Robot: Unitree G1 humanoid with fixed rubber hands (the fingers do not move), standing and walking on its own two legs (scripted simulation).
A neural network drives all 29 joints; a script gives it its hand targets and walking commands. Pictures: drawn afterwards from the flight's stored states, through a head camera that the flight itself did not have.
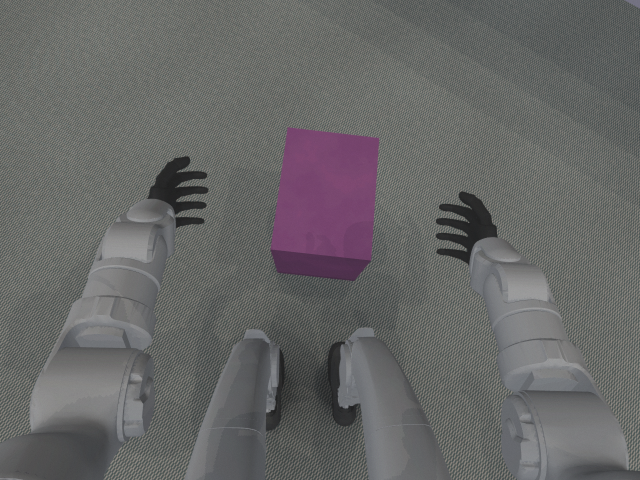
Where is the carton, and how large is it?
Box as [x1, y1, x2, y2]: [271, 127, 378, 280]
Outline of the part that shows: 288,127 271,242 271,252 277,271 285,273 353,280 370,260 378,138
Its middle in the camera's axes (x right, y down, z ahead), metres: +0.01 -0.07 +1.00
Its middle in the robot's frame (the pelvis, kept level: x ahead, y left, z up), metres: +0.57 -0.03 -0.54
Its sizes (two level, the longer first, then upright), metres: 0.297 0.217 0.275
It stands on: the floor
